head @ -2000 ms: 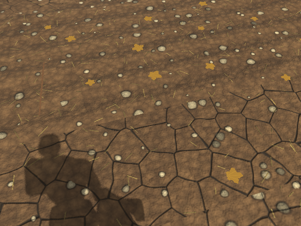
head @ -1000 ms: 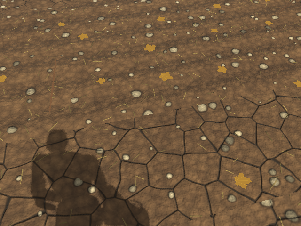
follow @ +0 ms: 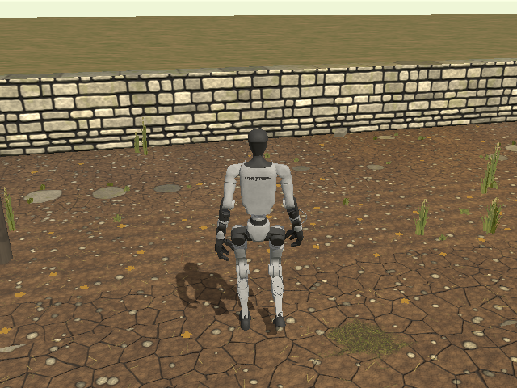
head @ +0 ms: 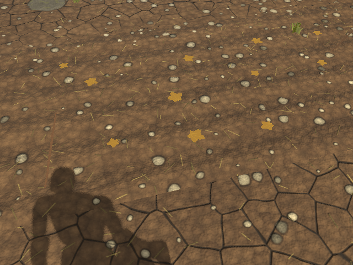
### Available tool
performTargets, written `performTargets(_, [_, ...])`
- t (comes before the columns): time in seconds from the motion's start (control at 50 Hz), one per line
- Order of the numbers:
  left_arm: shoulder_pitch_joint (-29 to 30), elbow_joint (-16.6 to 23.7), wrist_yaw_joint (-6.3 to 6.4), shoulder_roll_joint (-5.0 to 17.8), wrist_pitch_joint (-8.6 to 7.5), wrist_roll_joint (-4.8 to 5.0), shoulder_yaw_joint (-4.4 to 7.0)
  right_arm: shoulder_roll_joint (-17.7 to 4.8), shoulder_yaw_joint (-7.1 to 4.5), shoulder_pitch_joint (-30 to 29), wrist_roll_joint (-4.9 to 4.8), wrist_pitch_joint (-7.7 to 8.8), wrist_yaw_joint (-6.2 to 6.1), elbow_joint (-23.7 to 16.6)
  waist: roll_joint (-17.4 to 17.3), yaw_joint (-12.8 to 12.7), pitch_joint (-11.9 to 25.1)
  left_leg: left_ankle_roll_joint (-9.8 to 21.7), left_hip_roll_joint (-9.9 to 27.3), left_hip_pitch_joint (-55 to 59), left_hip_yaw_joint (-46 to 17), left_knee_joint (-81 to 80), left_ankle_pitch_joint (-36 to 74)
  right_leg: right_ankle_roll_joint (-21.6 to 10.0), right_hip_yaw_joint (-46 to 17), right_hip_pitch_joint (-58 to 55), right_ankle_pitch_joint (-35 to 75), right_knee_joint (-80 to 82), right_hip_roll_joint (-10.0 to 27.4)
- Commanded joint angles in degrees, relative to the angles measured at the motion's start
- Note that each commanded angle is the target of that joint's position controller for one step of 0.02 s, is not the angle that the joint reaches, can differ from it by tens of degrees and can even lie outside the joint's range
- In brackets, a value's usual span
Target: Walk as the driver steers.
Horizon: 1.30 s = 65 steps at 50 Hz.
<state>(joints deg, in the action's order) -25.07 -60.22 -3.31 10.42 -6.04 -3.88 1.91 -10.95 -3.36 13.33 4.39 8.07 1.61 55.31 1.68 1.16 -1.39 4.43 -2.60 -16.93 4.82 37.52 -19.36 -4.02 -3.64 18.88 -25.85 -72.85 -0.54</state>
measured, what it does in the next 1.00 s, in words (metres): goes down, turning left: right foot 0.17 m lower, then left foot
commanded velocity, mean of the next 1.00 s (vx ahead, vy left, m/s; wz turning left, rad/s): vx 0.49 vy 0.00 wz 0.51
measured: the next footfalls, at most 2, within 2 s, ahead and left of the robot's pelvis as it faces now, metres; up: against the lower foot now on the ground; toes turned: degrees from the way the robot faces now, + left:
right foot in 0.42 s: +0.38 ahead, -0.13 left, -0.17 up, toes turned +12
left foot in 0.88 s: +0.58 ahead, +0.21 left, -0.17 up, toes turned +30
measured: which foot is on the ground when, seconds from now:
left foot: down 0.00-0.42, up 0.44-0.86, down 0.88-1.00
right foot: up 0.00-0.40, down 0.42-0.88, up 0.90-1.00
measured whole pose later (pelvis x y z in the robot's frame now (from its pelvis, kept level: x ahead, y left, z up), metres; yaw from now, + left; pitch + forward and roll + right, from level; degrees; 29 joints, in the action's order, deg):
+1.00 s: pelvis +0.52 +0.10 -0.16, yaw +33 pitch +3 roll -1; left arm -14.6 -50.8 0.3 15.0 -7.1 0.5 3.0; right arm -14.3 -3.4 7.3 -0.6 2.2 0.9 40.0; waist -0.2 -1.6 -0.9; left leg 5.7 -5.4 -25.8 0.0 32.6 -10.0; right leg 0.8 -1.8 25.5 -22.2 -74.1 3.6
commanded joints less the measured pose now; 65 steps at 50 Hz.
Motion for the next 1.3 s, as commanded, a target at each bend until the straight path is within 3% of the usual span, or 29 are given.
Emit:
performTargets(0.02, [5.8,7.9,1.98,0.3,-0.74,-1.17,0.17,-0.6,-0.10,10.7,-0.52,0.21,0.11,2.8,-0.1,1.7,-5.1,16.0,17.9,11.0,-27.2,-21.7,11.1,-1.4,-4.7,25.2,9.5,-3.2,6.5])
performTargets(0.04, [5.7,7.9,2.36,-2.2,0.26,-2.16,-0.62,1.7,0.83,8.5,-0.66,0.42,-0.08,2.5,-1.0,-0.3,-7.5,14.0,15.9,5.2,-24.3,-22.7,9.9,-1.2,-4.4,22.6,12.5,1.9,8.3])
performTargets(0.08, [8.7,9.5,1.96,-0.6,1.43,-1.62,-0.62,2.2,1.17,9.9,-1.24,0.93,-0.17,2.9,-2.2,0.4,-6.1,13.4,12.3,1.9,-19.9,-23.6,8.0,0.9,-1.9,22.2,16.3,12.3,8.4])
performTargets(0.14, [9.8,11.4,-0.25,-0.1,1.83,-2.40,-1.70,-1.3,1.12,10.9,0.69,0.42,1.04,3.2,-4.5,-1.1,-2.5,11.1,6.3,-14.1,-13.3,-17.2,11.1,2.3,4.5,7.9,31.2,16.0,5.1])
performTargets(0.16, [13.0,12.8,-0.75,-0.2,1.45,-2.24,-2.08,0.5,1.84,13.4,1.61,0.61,0.44,5.1,-3.2,0.4,-3.1,11.5,7.7,-9.4,-17.4,-13.0,9.1,3.2,-2.8,15.4,41.9,20.0,8.1])
performTargets(0.22, [19.4,16.0,0.37,2.3,1.56,-1.81,-2.09,-1.8,2.32,19.1,0.62,0.62,-0.98,4.6,-1.5,4.1,-0.6,10.2,4.0,-10.7,-16.6,-3.5,0.1,3.6,1.6,11.3,57.5,35.6,6.5])
performTargets(0.28, [23.5,18.0,0.73,2.6,2.97,-2.13,-2.66,-0.5,3.31,24.6,-0.09,-0.11,0.25,4.6,-3.0,5.2,-5.5,11.6,6.9,-13.2,-24.5,0.9,-11.2,4.8,2.6,7.2,43.9,39.9,6.0])
performTargets(0.36, [27.1,18.0,0.67,3.5,2.92,-1.76,-3.29,-4.8,2.24,26.6,-2.24,-1.49,-0.13,4.3,-4.0,7.5,-7.8,10.4,6.4,1.7,-33.1,10.0,-9.3,4.1,-0.4,6.6,42.1,58.2,7.3])
performTargets(0.38, [26.5,17.6,1.57,9.2,0.22,10.53,0.96,-4.1,-0.17,18.9,-8.14,-3.80,-3.52,2.9,-1.5,5.3,-5.6,7.4,3.3,3.9,-30.4,20.9,2.8,3.4,-3.5,3.5,44.6,64.6,6.2])
performTargets(0.4, [17.2,14.3,1.66,9.7,-0.75,10.11,1.33,-2.7,0.82,20.1,-6.90,-4.69,-4.16,3.5,0.1,1.8,1.1,5.0,0.7,1.2,-24.9,32.5,4.9,3.3,0.0,-9.1,54.3,61.8,6.7])
performTargets(0.42, [1.2,8.6,1.89,9.6,-0.38,8.32,2.13,-0.7,0.87,21.9,-6.28,-4.44,-3.79,4.7,0.3,-3.4,8.0,2.3,-1.6,-13.9,-21.0,48.8,-14.6,1.8,-2.3,-30.2,64.4,51.1,11.7])
performTargets(0.44, [-9.9,4.6,1.72,9.3,0.22,5.84,1.77,4.0,1.67,28.1,-7.93,-3.77,-3.11,6.4,9.4,-5.9,16.3,-0.6,-4.9,-34.0,-17.3,72.2,-36.0,1.1,-2.5,-52.3,79.7,31.8,17.6])
performTargets(0.46, [-10.0,4.0,1.20,12.9,0.70,6.53,2.98,1.2,1.76,30.9,-10.03,-2.89,-3.39,2.8,14.3,-4.5,21.3,-2.1,0.0,-44.0,-16.5,79.4,-27.6,-3.2,-12.8,-55.9,68.1,32.3,24.5])
performTargets(0.48, [-10.0,3.3,0.98,16.2,1.35,6.65,4.58,0.9,2.04,23.8,-10.83,-2.44,-3.83,-1.6,14.9,-6.1,20.6,-2.5,2.7,-52.7,-12.8,84.1,-20.7,-11.1,-23.9,-52.7,34.8,41.8,30.3])
performTargets(0.5, [-8.1,1.9,1.67,13.1,1.73,5.73,3.92,0.1,1.75,13.3,-11.29,-2.70,-4.83,-5.2,5.7,-6.5,14.0,-3.4,4.7,-58.1,-8.7,86.6,-12.4,-14.2,-28.4,-42.9,9.1,52.5,31.4])
performTargets(0.52, [-0.9,3.7,2.33,5.9,1.96,4.61,1.42,-1.7,0.98,5.7,-9.88,-3.74,-5.64,-7.3,-2.9,-5.0,6.2,-3.3,5.5,-56.4,-7.3,86.4,-6.9,-12.4,-24.5,-30.7,7.5,56.6,28.2])
performTargets(0.58, [15.3,5.2,3.07,1.3,0.10,3.81,-1.11,1.5,0.74,4.7,-7.06,-5.73,-4.64,-9.2,1.9,4.3,-8.2,-1.6,9.6,-36.8,-12.9,49.0,6.8,-1.8,-0.7,5.9,22.3,59.1,16.9])
performTargets(0.62, [14.8,5.8,4.66,5.9,0.11,1.58,-0.37,-0.6,-0.42,2.2,-5.46,-5.01,-4.29,-10.8,5.0,3.5,-5.7,-4.6,7.6,-23.3,-8.4,30.4,18.6,-2.9,6.1,12.1,26.3,61.6,12.1])
performTargets(0.7, [7.1,4.3,6.60,12.1,0.66,4.42,1.98,0.6,0.97,-7.4,-5.92,-5.22,-1.41,-15.6,1.5,0.1,-2.1,-2.4,7.7,-27.4,-8.3,11.3,24.5,-4.6,4.0,-7.2,35.2,61.5,18.0])
performTargets(0.78, [2.3,3.9,5.93,11.4,2.19,4.91,2.72,-1.4,0.85,-17.4,-5.86,-5.19,1.04,-20.4,-2.2,-3.4,-4.0,0.8,6.7,-31.1,-5.0,4.1,18.9,-2.5,8.2,-19.8,37.5,58.3,18.7])
performTargets(0.86, [2.9,6.2,5.46,15.7,3.28,4.53,3.96,-7.3,-1.59,-9.6,-5.96,-5.37,1.68,-20.5,2.5,2.5,4.6,4.4,-1.8,-6.7,3.0,-1.0,8.1,-0.2,14.8,-19.0,70.5,37.1,16.1])
performTargets(0.88, [3.7,7.2,5.53,15.4,2.93,4.22,3.76,-12.2,-3.95,2.0,-6.07,-5.67,0.77,-17.3,1.1,8.1,10.2,7.6,-0.9,13.4,-2.1,-3.5,13.4,2.2,15.6,-7.0,64.9,21.1,14.1])
performTargets(0.9, [0.9,11.0,4.34,8.2,0.91,2.15,1.37,-20.9,-5.72,6.9,-6.00,-5.71,-0.28,-16.3,-13.4,5.0,17.7,17.7,15.8,38.5,-33.4,-5.7,14.9,6.1,14.1,20.7,13.4,-4.9,4.3])
performTargets(0.92, [5.4,12.9,2.88,10.1,-2.59,3.76,1.24,-19.9,-4.99,13.6,-5.21,-5.99,-0.96,-16.7,-12.7,7.9,28.6,22.6,23.2,47.6,-55.2,-16.9,10.4,5.6,-0.2,30.9,-5.8,-14.7,-1.2])
performTargets(0.94, [11.4,14.4,2.34,13.0,-3.95,6.01,2.59,-16.8,-4.17,12.6,-3.81,-5.97,-1.41,-15.6,-9.3,8.7,22.0,19.3,21.0,45.4,-47.1,-17.7,11.9,4.3,-2.8,38.3,-1.6,-13.9,1.9])
performTargets(0.98, [13.2,14.8,3.68,11.5,-3.28,4.32,2.44,-12.8,-3.07,0.1,-5.22,-5.29,-1.47,-17.8,-0.2,1.5,10.2,14.3,15.4,22.3,-31.7,-18.3,22.1,4.4,-1.0,31.4,5.5,-2.2,6.2])
performTargets(1.06, [10.7,16.3,4.43,10.1,0.69,3.18,3.35,-11.0,-2.59,-5.3,-5.16,-4.07,-1.09,-18.9,-2.2,-4.8,6.5,13.2,10.4,0.3,-22.6,-23.2,27.6,6.2,0.6,17.1,11.0,9.6,7.4])
performTargets(1.2, [25.1,20.2,3.38,7.1,0.11,4.00,1.80,-11.0,-2.70,4.4,-5.57,-3.92,-2.39,-14.2,-5.8,2.1,4.0,9.0,8.2,1.1,-17.8,-22.7,19.3,5.3,1.8,12.3,35.3,38.1,3.3])
performTargets(1.3, [29.9,22.9,1.94,9.9,-1.09,4.18,2.17,-11.5,-2.77,8.4,-5.45,-3.95,-2.34,-12.1,-6.7,3.3,1.7,8.4,13.2,11.9,-24.1,-17.4,20.3,1.6,1.5,15.3,24.2,43.9,2.2])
